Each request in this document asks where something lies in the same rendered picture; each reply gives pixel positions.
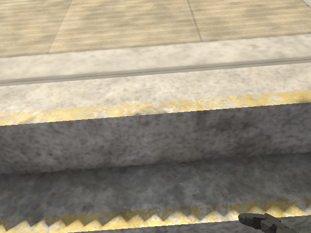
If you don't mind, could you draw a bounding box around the robot right hand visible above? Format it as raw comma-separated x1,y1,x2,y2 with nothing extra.
238,213,296,233

